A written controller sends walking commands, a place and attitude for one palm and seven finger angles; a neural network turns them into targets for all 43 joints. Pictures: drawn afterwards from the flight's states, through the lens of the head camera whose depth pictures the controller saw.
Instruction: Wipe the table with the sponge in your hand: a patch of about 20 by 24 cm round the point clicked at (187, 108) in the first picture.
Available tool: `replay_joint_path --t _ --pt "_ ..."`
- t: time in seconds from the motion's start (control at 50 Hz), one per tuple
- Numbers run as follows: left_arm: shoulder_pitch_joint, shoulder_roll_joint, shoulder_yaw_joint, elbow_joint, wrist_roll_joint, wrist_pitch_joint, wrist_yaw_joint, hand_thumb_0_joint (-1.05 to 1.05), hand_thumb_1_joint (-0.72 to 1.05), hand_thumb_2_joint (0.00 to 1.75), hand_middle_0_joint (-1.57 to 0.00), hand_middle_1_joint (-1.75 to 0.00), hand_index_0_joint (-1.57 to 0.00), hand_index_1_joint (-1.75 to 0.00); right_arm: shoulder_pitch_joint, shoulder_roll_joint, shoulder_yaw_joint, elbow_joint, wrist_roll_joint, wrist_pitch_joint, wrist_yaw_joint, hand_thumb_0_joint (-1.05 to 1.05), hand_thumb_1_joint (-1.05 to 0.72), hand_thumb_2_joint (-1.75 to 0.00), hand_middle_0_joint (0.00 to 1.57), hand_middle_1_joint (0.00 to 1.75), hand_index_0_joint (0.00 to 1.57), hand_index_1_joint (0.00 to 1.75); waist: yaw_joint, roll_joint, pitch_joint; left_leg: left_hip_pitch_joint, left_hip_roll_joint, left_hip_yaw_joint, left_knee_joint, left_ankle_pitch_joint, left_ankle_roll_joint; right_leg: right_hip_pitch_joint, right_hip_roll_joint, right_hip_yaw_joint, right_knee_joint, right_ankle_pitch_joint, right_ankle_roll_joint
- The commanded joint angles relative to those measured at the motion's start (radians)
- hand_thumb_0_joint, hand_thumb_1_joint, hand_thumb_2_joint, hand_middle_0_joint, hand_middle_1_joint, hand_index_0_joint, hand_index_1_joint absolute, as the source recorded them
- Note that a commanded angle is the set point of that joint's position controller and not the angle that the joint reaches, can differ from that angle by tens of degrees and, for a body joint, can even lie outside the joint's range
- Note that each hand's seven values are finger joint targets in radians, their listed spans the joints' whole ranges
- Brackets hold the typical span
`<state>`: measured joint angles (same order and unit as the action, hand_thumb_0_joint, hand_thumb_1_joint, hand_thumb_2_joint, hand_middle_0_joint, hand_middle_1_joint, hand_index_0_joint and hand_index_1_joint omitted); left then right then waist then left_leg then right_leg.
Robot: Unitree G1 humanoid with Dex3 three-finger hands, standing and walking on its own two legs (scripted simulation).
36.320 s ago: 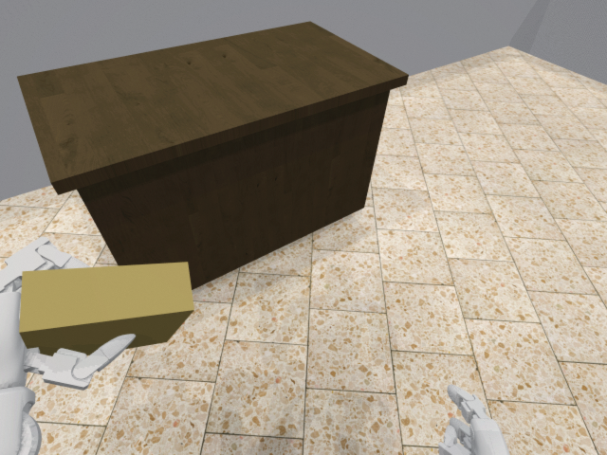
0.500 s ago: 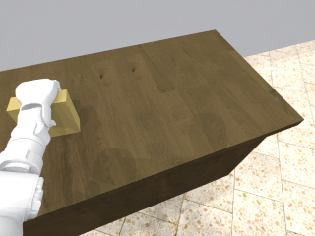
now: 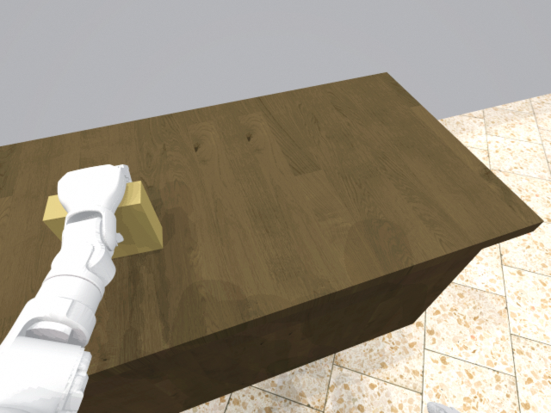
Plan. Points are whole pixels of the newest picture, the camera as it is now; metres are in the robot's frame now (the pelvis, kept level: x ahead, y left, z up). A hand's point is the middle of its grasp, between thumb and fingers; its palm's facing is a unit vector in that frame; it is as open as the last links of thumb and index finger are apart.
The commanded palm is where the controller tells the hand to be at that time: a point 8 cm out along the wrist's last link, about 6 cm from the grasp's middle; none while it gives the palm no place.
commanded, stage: wipe back along the first lane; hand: left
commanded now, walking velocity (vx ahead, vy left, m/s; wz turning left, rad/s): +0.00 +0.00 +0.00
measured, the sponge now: (115, 232) +0.39 +0.31 +0.00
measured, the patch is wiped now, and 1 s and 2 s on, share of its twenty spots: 1.00 1.00 1.00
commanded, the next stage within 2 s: lift the sponge slowly off the table in 0.98 s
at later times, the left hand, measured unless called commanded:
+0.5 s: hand (110, 240) +0.34 +0.28 +0.05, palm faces +0.00 -0.02 -1.00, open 9.1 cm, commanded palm +0.30 +0.26 +0.08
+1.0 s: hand (114, 262) +0.30 +0.26 +0.05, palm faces +0.02 -0.05 -1.00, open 9.1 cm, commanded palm +0.26 +0.24 +0.08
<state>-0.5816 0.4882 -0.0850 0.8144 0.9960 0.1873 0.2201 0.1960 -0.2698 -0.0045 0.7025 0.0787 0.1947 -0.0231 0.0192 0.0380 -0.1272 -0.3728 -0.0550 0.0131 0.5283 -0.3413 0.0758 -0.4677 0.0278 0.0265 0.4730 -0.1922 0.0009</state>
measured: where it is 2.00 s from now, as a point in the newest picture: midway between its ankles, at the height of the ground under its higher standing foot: outside the picture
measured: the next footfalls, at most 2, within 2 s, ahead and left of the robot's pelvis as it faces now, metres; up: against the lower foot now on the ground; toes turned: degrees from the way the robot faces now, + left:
none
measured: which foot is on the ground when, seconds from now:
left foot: down 0.00-1.00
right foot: down 0.00-1.00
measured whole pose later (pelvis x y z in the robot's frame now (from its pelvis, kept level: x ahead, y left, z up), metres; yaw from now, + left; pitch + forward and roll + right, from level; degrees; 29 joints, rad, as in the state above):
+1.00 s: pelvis +0.00 -0.01 +0.00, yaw +0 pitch +4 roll -1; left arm -0.14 0.40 -0.16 0.24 0.97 0.41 0.18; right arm 0.08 -0.27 0.03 0.64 0.09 0.15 -0.02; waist 0.08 0.06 -0.09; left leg -0.21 -0.05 0.01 0.47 -0.33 0.06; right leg -0.33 0.04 0.03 0.47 -0.21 -0.01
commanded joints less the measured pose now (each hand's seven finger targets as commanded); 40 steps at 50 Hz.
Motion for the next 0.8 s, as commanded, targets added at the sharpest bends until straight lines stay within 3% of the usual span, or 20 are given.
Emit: replay_joint_path --t 0.0,0.02,0.04,0.06,0.08,0.12,0.16,0.22,0.32,0.38,0.44,0.46,0.52,0.56,0.58,0.62,0.66,0.74,0.76,0.78 --pt "-0.049 0.06 -0.011 -0.096 -0.026 0.02 -0.045 0.0 0.1 1.3 -1.2 -1.6 -1.2 -1.6 -0.064 -0.148 -0.051 -0.123 0.0 -0.035 -0.001 0.0 -0.9 -0.9 0.2 0.3 0.2 0.3 0.013 -0.058 -0.203 0.065 0.056 -0.064 -0.053 0.491 -0.084 0.234 0.005 -0.011 0.006 0.291 -0.091" --pt "-0.015 0.073 0.005 -0.108 -0.027 0.025 -0.044 0.0 0.1 1.3 -1.2 -1.6 -1.2 -1.6 -0.069 -0.15 -0.05 -0.126 0.001 -0.036 0.001 0.0 -0.9 -0.9 0.2 0.3 0.2 0.3 0.022 -0.063 -0.196 0.064 0.056 -0.069 -0.052 0.509 -0.087 0.239 0.005 -0.011 0.008 0.295 -0.093" --pt "0.005 0.044 -0.017 -0.135 -0.031 0.03 -0.046 0.0 0.1 1.3 -1.2 -1.6 -1.2 -1.6 -0.078 -0.146 -0.051 -0.132 0.0 -0.038 0.002 0.0 -0.9 -0.9 0.2 0.3 0.2 0.3 0.023 -0.07 -0.214 0.073 0.057 -0.07 -0.052 0.52 -0.088 0.249 0.004 -0.008 0.008 0.305 -0.091" --pt "0.033 0.076 0.025 -0.168 -0.038 0.032 -0.045 0.0 0.1 1.3 -1.2 -1.6 -1.2 -1.6 -0.094 -0.149 -0.051 -0.139 0.002 -0.039 0.003 0.0 -0.9 -0.9 0.2 0.3 0.2 0.3 0.036 -0.071 -0.221 0.077 0.06 -0.078 -0.054 0.546 -0.088 0.26 0.005 -0.002 0.01 0.313 -0.095" --pt "0.042 0.03 -0.021 -0.193 -0.041 0.042 -0.046 0.0 0.1 1.3 -1.2 -1.6 -1.2 -1.6 -0.098 -0.145 -0.049 -0.144 0.002 -0.041 0.005 0.0 -0.9 -0.9 0.2 0.3 0.2 0.3 0.025 -0.064 -0.217 0.089 0.061 -0.075 -0.049 0.552 -0.089 0.259 0.003 -0.008 0.01 0.321 -0.089" --pt "0.071 0.005 -0.036 -0.221 -0.047 0.062 -0.046 0.0 0.1 1.3 -1.2 -1.6 -1.2 -1.6 -0.113 -0.143 -0.048 -0.146 0.005 -0.042 0.008 0.0 -0.9 -0.9 0.2 0.3 0.2 0.3 0.025 -0.071 -0.179 0.087 0.062 -0.076 -0.057 0.537 -0.094 0.247 0.003 -0.013 0.004 0.305 -0.088" --pt "0.057 0.029 -0.015 -0.263 -0.052 0.084 -0.046 0.0 0.1 1.3 -1.2 -1.6 -1.2 -1.6 -0.141 -0.147 -0.044 -0.15 0.005 -0.039 0.005 0.0 -0.9 -0.9 0.2 0.3 0.2 0.3 0.031 -0.06 -0.169 0.093 0.065 -0.086 -0.068 0.519 -0.096 0.241 0.004 -0.009 0.001 0.275 -0.093" --pt "0.12 -0.014 -0.049 -0.295 -0.059 0.116 -0.049 0.0 0.1 1.3 -1.2 -1.6 -1.2 -1.6 -0.156 -0.139 -0.04 -0.16 0.008 -0.046 0.008 0.0 -0.9 -0.9 0.2 0.3 0.2 0.3 0.033 -0.076 -0.146 0.099 0.06 -0.079 -0.07 0.502 -0.097 0.254 0.002 -0.017 -0.004 0.275 -0.09" --pt "0.125 -0.03 -0.071 -0.335 -0.052 0.153 -0.059 0.0 0.1 1.3 -1.2 -1.6 -1.2 -1.6 -0.182 -0.134 -0.029 -0.167 0.008 -0.051 0.0 0.0 -0.9 -0.9 0.2 0.3 0.2 0.3 0.029 -0.091 -0.138 0.105 0.052 -0.075 -0.077 0.474 -0.095 0.265 0.003 -0.008 -0.006 0.276 -0.092" --pt "0.136 -0.017 -0.061 -0.387 -0.055 0.165 -0.066 0.0 0.1 1.3 -1.2 -1.6 -1.2 -1.6 -0.199 -0.133 -0.025 -0.181 0.008 -0.053 -0.003 0.0 -0.9 -0.9 0.2 0.3 0.2 0.3 0.035 -0.076 -0.167 0.119 0.049 -0.072 -0.08 0.469 -0.089 0.29 0.003 -0.003 -0.002 0.281 -0.093" --pt "0.157 -0.025 -0.069 -0.389 -0.056 0.17 -0.074 0.0 0.1 1.3 -1.2 -1.6 -1.2 -1.6 -0.209 -0.13 -0.018 -0.182 0.006 -0.059 -0.007 0.0 -0.9 -0.9 0.2 0.3 0.2 0.3 0.036 -0.106 -0.139 0.106 0.044 -0.068 -0.084 0.436 -0.085 0.293 0.003 0.002 -0.009 0.284 -0.093" --pt "0.164 0.017 -0.029 -0.41 -0.057 0.171 -0.075 0.0 0.1 1.3 -1.2 -1.6 -1.2 -1.6 -0.219 -0.137 -0.018 -0.185 0.004 -0.058 -0.008 0.0 -0.9 -0.9 0.2 0.3 0.2 0.3 0.044 -0.082 -0.145 0.105 0.043 -0.069 -0.088 0.422 -0.083 0.298 0.003 0.016 -0.011 0.28 -0.098" --pt "0.214 -0.013 -0.052 -0.42 -0.062 0.171 -0.081 0.0 0.1 1.3 -1.2 -1.6 -1.2 -1.6 -0.221 -0.128 -0.012 -0.194 0.004 -0.068 -0.01 0.0 -0.9 -0.9 0.2 0.3 0.2 0.3 0.045 -0.105 -0.139 0.094 0.036 -0.061 -0.088 0.423 -0.077 0.326 0.0 0.013 -0.009 0.315 -0.093" --pt "0.279 0.036 0.005 -0.462 -0.068 0.162 -0.08 0.0 0.1 1.3 -1.2 -1.6 -1.2 -1.6 -0.233 -0.134 -0.014 -0.199 0.003 -0.071 -0.007 0.0 -0.9 -0.9 0.2 0.3 0.2 0.3 0.063 -0.098 -0.156 0.095 0.035 -0.063 -0.089 0.429 -0.074 0.351 0.0 0.035 -0.008 0.342 -0.097" --pt "0.299 0.013 -0.018 -0.481 -0.068 0.163 -0.081 0.0 0.1 1.3 -1.2 -1.6 -1.2 -1.6 -0.235 -0.125 -0.011 -0.207 0.005 -0.073 -0.005 0.0 -0.9 -0.9 0.2 0.3 0.2 0.3 0.06 -0.07 -0.161 0.101 0.034 -0.057 -0.089 0.432 -0.074 0.36 -0.004 0.025 -0.003 0.341 -0.093" --pt "0.293 -0.025 -0.054 -0.493 -0.067 0.166 -0.083 0.0 0.1 1.3 -1.2 -1.6 -1.2 -1.6 -0.241 -0.124 -0.011 -0.206 0.005 -0.077 -0.004 0.0 -0.9 -0.9 0.2 0.3 0.2 0.3 0.051 -0.084 -0.12 0.096 0.035 -0.061 -0.092 0.42 -0.074 0.33 -0.001 0.026 -0.011 0.327 -0.093" --pt "0.301 -0.005 -0.031 -0.527 -0.067 0.173 -0.081 0.0 0.1 1.3 -1.2 -1.6 -1.2 -1.6 -0.252 -0.13 -0.015 -0.206 0.002 -0.079 -0.001 0.0 -0.9 -0.9 0.2 0.3 0.2 0.3 0.057 -0.084 -0.117 0.103 0.04 -0.069 -0.095 0.422 -0.076 0.322 0.003 0.034 -0.014 0.309 -0.097" --pt "0.364 -0.038 -0.057 -0.558 -0.075 0.189 -0.079 0.0 0.1 1.3 -1.2 -1.6 -1.2 -1.6 -0.26 -0.123 -0.014 -0.213 0.005 -0.086 -0.001 0.0 -0.9 -0.9 0.2 0.3 0.2 0.3 0.061 -0.101 -0.119 0.102 0.036 -0.062 -0.096 0.412 -0.072 0.342 -0.001 0.026 -0.013 0.317 -0.089" --pt "0.352 -0.016 -0.033 -0.582 -0.077 0.192 -0.078 0.0 0.1 1.3 -1.2 -1.6 -1.2 -1.6 -0.27 -0.128 -0.016 -0.211 0.005 -0.085 -0.001 0.0 -0.9 -0.9 0.2 0.3 0.2 0.3 0.061 -0.091 -0.121 0.107 0.038 -0.065 -0.1 0.398 -0.071 0.335 0.003 0.037 -0.015 0.299 -0.093" --pt "0.36 -0.043 -0.059 -0.602 -0.077 0.198 -0.078 0.0 0.1 1.3 -1.2 -1.6 -1.2 -1.6 -0.266 -0.122 -0.015 -0.219 0.005 -0.087 -0.001 0.0 -0.9 -0.9 0.2 0.3 0.2 0.3 0.059 -0.095 -0.138 0.113 0.037 -0.063 -0.101 0.405 -0.069 0.35 0.001 0.026 -0.012 0.3 -0.089"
